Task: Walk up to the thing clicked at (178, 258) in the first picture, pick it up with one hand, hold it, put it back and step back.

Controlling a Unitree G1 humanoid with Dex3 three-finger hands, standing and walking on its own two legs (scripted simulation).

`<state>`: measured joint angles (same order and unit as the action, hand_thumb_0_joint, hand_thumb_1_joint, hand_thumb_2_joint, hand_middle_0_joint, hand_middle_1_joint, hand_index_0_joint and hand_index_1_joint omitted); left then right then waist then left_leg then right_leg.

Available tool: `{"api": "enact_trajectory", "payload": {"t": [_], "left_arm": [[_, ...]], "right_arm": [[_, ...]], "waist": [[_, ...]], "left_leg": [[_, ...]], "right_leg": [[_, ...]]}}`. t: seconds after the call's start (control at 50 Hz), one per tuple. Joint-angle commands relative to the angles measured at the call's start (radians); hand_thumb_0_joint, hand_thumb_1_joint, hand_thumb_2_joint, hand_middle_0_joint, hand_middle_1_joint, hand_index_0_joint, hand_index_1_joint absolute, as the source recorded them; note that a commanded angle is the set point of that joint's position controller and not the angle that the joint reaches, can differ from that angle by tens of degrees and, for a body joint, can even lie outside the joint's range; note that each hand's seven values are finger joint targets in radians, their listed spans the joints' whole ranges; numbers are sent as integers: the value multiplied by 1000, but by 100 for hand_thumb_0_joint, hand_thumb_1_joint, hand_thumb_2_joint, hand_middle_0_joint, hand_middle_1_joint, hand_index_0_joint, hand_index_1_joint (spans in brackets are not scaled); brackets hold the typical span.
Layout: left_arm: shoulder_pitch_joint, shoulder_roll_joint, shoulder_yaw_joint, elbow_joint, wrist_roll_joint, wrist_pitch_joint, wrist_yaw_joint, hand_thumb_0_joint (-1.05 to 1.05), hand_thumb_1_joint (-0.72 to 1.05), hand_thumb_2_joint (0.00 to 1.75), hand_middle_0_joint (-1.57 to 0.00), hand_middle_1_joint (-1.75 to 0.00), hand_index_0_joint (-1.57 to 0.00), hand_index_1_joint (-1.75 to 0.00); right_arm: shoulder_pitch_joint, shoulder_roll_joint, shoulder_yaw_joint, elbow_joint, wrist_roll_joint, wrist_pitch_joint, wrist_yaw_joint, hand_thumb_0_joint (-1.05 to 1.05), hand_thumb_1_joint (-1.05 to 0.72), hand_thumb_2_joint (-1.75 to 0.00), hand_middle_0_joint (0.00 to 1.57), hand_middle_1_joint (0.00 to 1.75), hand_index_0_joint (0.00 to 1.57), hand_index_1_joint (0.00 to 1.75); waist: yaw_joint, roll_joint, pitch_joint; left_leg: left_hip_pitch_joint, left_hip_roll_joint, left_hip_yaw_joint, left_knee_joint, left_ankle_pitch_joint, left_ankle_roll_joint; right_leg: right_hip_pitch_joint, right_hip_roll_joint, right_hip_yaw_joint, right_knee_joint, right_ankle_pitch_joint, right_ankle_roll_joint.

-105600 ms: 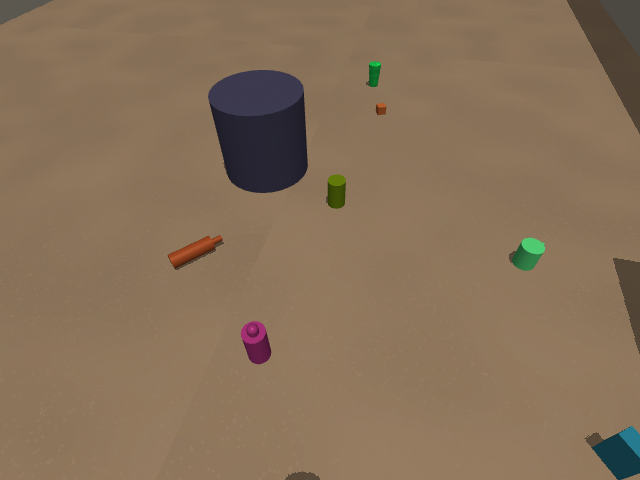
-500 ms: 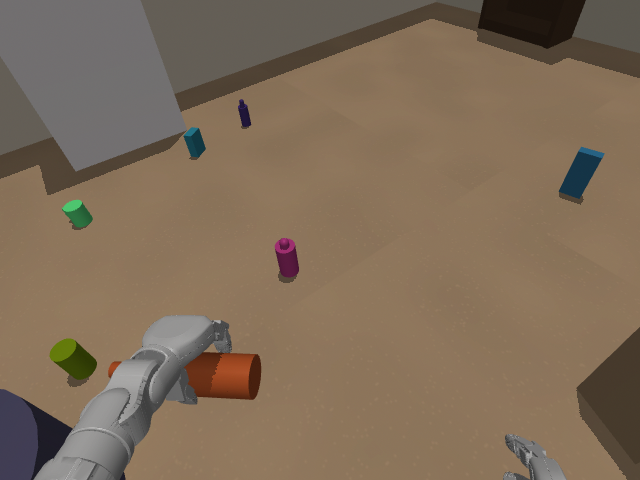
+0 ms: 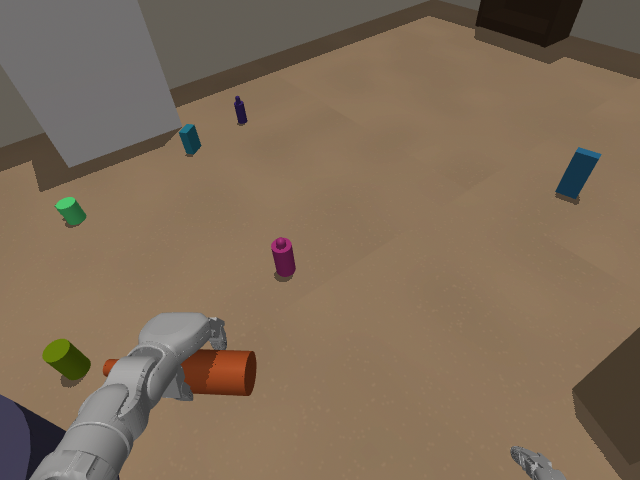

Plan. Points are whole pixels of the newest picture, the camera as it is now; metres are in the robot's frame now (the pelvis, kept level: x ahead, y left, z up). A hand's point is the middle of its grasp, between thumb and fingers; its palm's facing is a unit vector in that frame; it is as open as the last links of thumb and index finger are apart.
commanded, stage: crouch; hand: left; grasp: from above
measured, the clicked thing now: (178, 370) +0.30 +0.25 -0.08
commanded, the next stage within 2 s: none
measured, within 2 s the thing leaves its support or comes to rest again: neither
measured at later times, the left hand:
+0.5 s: hand (207, 385) +0.31 +0.23 -0.17, palm faces -0.46 +0.06 -0.89, open 9.6 cm
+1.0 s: hand (239, 395) +0.39 +0.24 -0.41, palm faces -0.48 +0.05 -0.87, open 9.5 cm
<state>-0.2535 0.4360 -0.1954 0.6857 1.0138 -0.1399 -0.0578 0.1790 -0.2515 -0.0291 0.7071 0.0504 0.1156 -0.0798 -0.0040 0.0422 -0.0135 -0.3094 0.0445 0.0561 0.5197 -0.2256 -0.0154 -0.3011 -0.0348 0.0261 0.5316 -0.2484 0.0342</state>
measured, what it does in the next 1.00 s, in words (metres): lowers itself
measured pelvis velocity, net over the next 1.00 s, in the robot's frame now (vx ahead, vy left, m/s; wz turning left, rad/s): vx -0.05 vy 0.01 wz -0.02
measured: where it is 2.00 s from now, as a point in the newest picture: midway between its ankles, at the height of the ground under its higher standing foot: outside the picture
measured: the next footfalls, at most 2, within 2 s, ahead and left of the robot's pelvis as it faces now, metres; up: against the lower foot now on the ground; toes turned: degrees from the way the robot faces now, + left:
none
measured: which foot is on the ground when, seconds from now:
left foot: down 0.00-1.00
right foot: down 0.00-1.00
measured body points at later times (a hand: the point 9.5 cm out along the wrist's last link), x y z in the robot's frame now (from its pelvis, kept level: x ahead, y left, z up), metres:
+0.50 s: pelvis -0.02 +0.00 -0.07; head +0.07 +0.01 +0.38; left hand +0.33 +0.23 -0.12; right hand +0.08 -0.28 -0.18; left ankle +0.03 +0.13 -0.73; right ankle +0.02 -0.14 -0.73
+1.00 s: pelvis -0.05 +0.01 -0.26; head +0.16 +0.04 +0.14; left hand +0.41 +0.23 -0.36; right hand -0.02 -0.26 -0.39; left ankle +0.03 +0.13 -0.73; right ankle +0.02 -0.14 -0.73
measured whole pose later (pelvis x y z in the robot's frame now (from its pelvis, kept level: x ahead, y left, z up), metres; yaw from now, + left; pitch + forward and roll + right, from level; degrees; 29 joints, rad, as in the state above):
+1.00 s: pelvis -0.05 +0.01 -0.26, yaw -1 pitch +36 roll -5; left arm -0.78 0.54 0.00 1.24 1.26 -0.19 0.31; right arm 0.23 -0.22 -0.04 0.75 -0.08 0.00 0.02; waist -0.19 0.05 -0.19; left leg -1.85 0.05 -0.05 1.84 -0.63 0.00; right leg -1.78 -0.02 0.00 1.79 -0.65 0.06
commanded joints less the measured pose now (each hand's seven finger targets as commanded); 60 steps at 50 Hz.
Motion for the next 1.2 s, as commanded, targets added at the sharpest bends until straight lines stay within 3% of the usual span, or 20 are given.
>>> {"api": "enact_trajectory", "payload": {"t": [0.0, 0.02, 0.08, 0.18, 0.2, 0.34, 0.42, 0.48, 0.54, 0.58, 0.6, 0.64, 0.8, 0.86, 0.88, 0.94, 0.98, 1.0, 1.06, 1.18], "left_arm": [[-345, 208, 109, -193, -18, -8, 56, 0, 65, 89, -92, -91, -96, -86], [-328, 219, 120, -182, -16, -10, 60, 0, 65, 93, -93, -92, -97, -88], [-323, 199, 107, -158, 3, -20, 80, 0, 68, 95, -94, -95, -98, -91], [-376, 213, 134, -74, 47, -52, 175, 0, 66, 100, -95, -94, -98, -91], [-390, 188, 116, -49, 63, -55, 195, 0, 64, 99, -94, -94, -97, -91], [-511, 157, 106, 138, 153, -44, 353, 0, 60, 97, -91, -94, -94, -91], [-605, 155, 106, 234, 193, -32, 417, 0, 53, 95, -88, -91, -90, -88], [-665, 189, 127, 262, 204, -25, 450, 0, 55, 94, -88, -90, -91, -87], [-725, 217, 140, 287, 216, -14, 469, 0, 53, 92, -88, -86, -90, -84], [-742, 224, 151, 307, 211, -4, 476, 0, 54, 92, -88, -85, -91, -83], [-764, 259, 170, 294, 211, 2, 479, 0, 54, 94, -89, -86, -91, -84], [-771, 260, 177, 320, 205, 18, 475, 0, 54, 88, -88, -83, -90, -80], [-816, 332, 222, 370, 218, 5, 425, 0, 62, 87, -95, -82, -98, -79], [-867, 317, 223, 382, 214, -22, 411, 0, 69, 86, -99, -81, -102, -78], [-896, 353, 236, 368, 225, -33, 412, 0, 69, 85, -99, -82, -102, -78], [-918, 386, 257, 372, 241, -57, 423, 0, 72, 84, -101, -79, -105, -75], [-983, 380, 252, 337, 246, -72, 432, 0, 71, 82, -101, -77, -105, -74], [-994, 422, 273, 336, 256, -75, 441, 0, 70, 82, -102, -75, -105, -72], [-1027, 416, 270, 361, 264, -77, 454, 0, 71, 79, -104, -72, -107, -69], [-1058, 442, 281, 385, 274, -68, 459, 0, 70, 79, -105, -69, -107, -67]], "right_arm": [[-87, -130, -45, -144, 0, -41, -6, 0, -90, -90, 20, 30, 20, 30], [-91, -130, -45, -145, 0, -39, -5, 0, -90, -90, 20, 30, 20, 30], [-80, -130, -48, -142, -4, -33, 0, 0, -90, -90, 20, 30, 20, 30], [-51, -135, -56, -119, -15, -24, 10, 0, -90, -90, 20, 30, 20, 30], [-39, -131, -58, -115, -19, -24, 15, 0, -90, -90, 20, 30, 20, 30], [57, -153, -89, -66, -52, -33, 49, 0, -90, -90, 20, 30, 20, 30], [98, -160, -98, -64, -66, -45, 57, 0, -91, -90, 20, 30, 20, 30], [123, -169, -104, -63, -77, -60, 54, 0, -91, -90, 20, 30, 20, 30], [141, -176, -108, -53, -86, -72, 45, 0, -91, -90, 20, 30, 20, 30], [152, -177, -106, -50, -94, -85, 43, 0, -91, -90, 20, 30, 20, 30], [157, -179, -107, -50, -96, -89, 40, 0, -91, -90, 20, 30, 20, 30], [164, -185, -111, -42, -101, -95, 39, 0, -90, -90, 20, 30, 20, 30], [187, -185, -105, -28, -116, -121, 58, 0, -91, -90, 20, 30, 20, 30], [196, -191, -103, -12, -125, -133, 74, 0, -91, -90, 20, 30, 20, 30], [197, -193, -100, -15, -125, -137, 78, 0, -91, -90, 20, 30, 20, 30], [203, -203, -95, -11, -134, -146, 93, 0, -91, -90, 20, 30, 20, 30], [213, -200, -90, -1, -141, -152, 103, 0, -91, -90, 20, 30, 20, 30], [213, -205, -89, 3, -143, -153, 105, 0, -91, -90, 20, 30, 20, 30], [226, -207, -82, 8, -152, -158, 121, 0, -92, -91, 20, 30, 20, 30], [237, -208, -71, 4, -168, -158, 147, 0, -92, -91, 20, 30, 20, 30]], "waist": [[-1, -22, -236], [7, -25, -226], [-5, -39, -216], [-25, -43, -227], [-34, -48, -238], [-76, -22, -345], [-101, -11, -405], [-98, 57, -493], [-113, 59, -583], [-115, 77, -623], [-105, 88, -659], [-116, 100, -702], [-148, 116, -747], [-173, 121, -745], [-176, 150, -766], [-179, 166, -807], [-195, 198, -859], [-185, 221, -884], [-204, 251, -878], [-207, 290, -911]], "left_leg": [[155, -50, -11, -60, 139, 24], [142, -51, -12, -61, 129, 23], [127, -49, -17, -49, 132, 21], [61, -56, -15, 24, 102, 21], [47, -54, -17, 46, 102, 20], [-168, -44, -31, 297, 66, 9], [-362, -49, -34, 452, -31, 17], [-423, -42, -48, 546, -72, 13], [-523, -36, -61, 649, -86, 24], [-595, -34, -75, 706, -108, 25], [-618, -33, -76, 734, -119, 25], [-647, -24, -93, 780, -106, 22], [-881, -30, -104, 972, -187, 28], [-929, -24, -141, 1028, -222, 22], [-936, -24, -146, 1045, -225, 20], [-971, -25, -152, 1102, -232, 17], [-976, -24, -141, 1161, -193, 21], [-973, -23, -142, 1177, -172, 18], [-987, -21, -141, 1225, -146, 16], [-1032, -20, -115, 1327, -100, 21]], "right_leg": [[9, 58, -28, -94, 117, -36], [10, 58, -31, -95, 102, -37], [-17, 58, -33, -77, 109, -38], [-99, 47, -25, -27, 90, -33], [-119, 49, -26, -6, 93, -34], [-371, 49, -36, 225, 67, -43], [-523, 44, -34, 359, -6, -44], [-660, 48, -47, 474, -66, -57], [-755, 55, -57, 580, -81, -64], [-825, 54, -61, 656, -101, -68], [-850, 53, -62, 686, -112, -69], [-914, 52, -68, 748, -111, -69], [-1117, 50, -80, 930, -188, -68], [-1234, 46, -95, 1006, -224, -68], [-1259, 46, -99, 1030, -229, -70], [-1316, 43, -105, 1090, -237, -69], [-1339, 47, -107, 1124, -208, -68], [-1353, 48, -108, 1152, -195, -70], [-1397, 43, -114, 1193, -178, -68], [-1421, 50, -118, 1266, -139, -68]]}}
